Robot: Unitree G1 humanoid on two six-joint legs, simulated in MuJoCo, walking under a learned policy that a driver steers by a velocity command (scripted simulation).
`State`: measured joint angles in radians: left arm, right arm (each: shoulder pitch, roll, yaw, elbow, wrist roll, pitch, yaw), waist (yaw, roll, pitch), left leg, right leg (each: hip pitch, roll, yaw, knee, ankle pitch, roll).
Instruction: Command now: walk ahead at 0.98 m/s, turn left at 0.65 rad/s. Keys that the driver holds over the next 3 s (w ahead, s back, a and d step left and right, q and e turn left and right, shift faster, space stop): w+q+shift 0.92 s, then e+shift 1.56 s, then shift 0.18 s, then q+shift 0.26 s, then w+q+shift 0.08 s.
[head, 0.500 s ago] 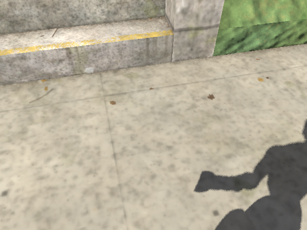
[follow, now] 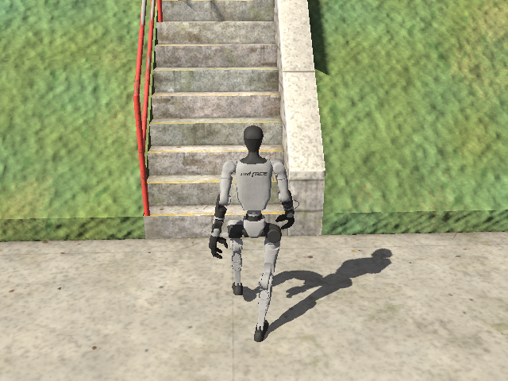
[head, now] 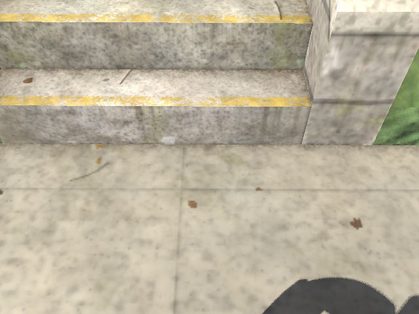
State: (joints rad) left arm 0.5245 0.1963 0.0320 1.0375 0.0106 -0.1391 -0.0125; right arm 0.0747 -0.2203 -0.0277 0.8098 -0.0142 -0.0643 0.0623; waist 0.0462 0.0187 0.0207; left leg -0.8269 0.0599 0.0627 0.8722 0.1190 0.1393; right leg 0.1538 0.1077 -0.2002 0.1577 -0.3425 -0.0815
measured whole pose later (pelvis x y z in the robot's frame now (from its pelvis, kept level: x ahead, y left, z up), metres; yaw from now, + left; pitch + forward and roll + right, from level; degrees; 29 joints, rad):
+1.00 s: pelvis +0.85 +0.22 -0.02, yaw +52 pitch +2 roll -3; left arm 0.52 0.24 0.03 0.93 0.02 -0.09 0.02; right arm -0.08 -0.28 0.00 0.63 -0.06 -0.06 0.08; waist 0.06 0.06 0.04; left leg -0.56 -0.06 0.12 0.59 -0.03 0.20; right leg 0.16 -0.07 -0.30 0.61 -0.30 0.05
